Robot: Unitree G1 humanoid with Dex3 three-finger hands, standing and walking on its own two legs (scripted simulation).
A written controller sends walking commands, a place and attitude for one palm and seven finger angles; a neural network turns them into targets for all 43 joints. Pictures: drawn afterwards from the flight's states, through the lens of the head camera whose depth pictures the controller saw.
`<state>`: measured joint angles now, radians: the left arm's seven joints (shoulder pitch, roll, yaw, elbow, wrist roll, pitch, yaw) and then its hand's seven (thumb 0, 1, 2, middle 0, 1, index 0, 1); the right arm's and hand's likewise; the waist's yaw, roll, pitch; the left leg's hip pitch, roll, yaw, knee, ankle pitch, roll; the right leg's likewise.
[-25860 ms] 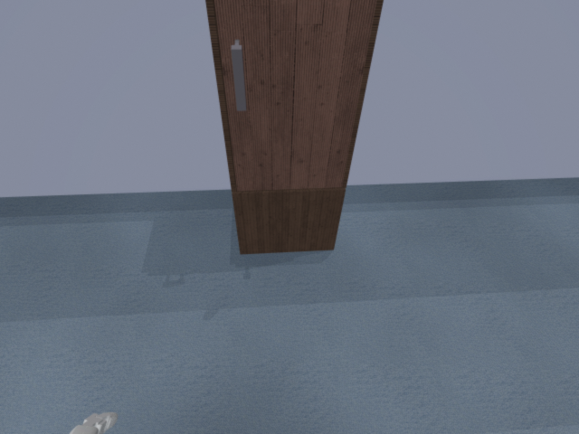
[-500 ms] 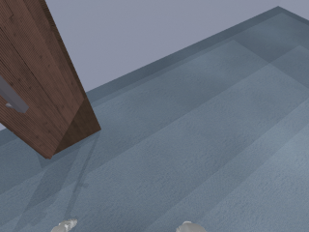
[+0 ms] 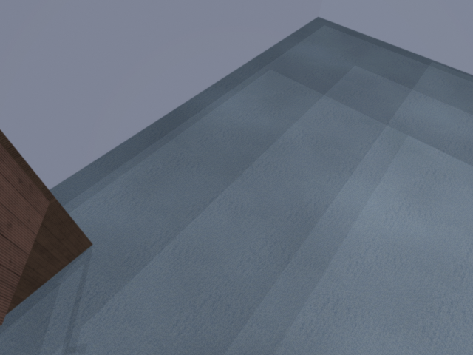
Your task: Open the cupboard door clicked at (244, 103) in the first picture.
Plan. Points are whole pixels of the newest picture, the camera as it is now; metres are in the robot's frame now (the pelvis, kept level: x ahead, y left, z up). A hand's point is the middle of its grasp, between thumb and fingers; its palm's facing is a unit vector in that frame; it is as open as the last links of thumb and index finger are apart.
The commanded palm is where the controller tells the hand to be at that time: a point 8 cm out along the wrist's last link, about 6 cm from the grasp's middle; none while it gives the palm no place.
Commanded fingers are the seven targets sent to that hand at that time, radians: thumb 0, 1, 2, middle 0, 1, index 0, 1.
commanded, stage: walk to a spot facing it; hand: left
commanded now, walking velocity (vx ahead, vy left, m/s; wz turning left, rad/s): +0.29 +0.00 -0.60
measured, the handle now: out of the picture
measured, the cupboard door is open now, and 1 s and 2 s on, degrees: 43 43 43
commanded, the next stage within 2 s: turn to face it in 1.24 s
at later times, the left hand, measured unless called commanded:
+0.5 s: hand (223, 246) +0.37 +0.05 -0.17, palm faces -0.34 -0.92 -0.21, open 7.4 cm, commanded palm none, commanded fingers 0.00 0.90 0.90 -0.20 -0.30 -0.20 -0.30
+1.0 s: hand (230, 238) +0.39 +0.03 -0.18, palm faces -0.32 -0.93 -0.16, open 7.4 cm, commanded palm none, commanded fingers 0.00 0.90 0.90 -0.20 -0.30 -0.20 -0.30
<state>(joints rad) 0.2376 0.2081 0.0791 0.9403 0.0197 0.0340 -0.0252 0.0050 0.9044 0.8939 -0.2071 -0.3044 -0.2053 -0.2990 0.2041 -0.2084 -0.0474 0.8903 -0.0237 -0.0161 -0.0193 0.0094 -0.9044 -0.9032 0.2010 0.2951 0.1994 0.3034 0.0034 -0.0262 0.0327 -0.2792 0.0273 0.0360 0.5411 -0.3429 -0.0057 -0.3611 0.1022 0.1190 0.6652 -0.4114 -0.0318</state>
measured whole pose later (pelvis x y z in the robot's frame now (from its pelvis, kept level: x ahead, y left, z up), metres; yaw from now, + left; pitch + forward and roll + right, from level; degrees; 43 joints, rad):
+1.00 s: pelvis +0.41 -0.15 -0.01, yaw -27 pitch +1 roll +0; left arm 0.46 0.14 0.05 1.14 0.01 -0.06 0.00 0.00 0.91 0.89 -0.20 -0.30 -0.20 -0.30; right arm 0.04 -0.16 -0.03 0.93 -0.03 -0.06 0.01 0.01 -0.91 -0.90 0.20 0.29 0.20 0.30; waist 0.05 -0.03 0.06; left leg -0.41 0.03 0.12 0.60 -0.17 0.05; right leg -0.06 0.08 0.04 0.70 -0.48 -0.07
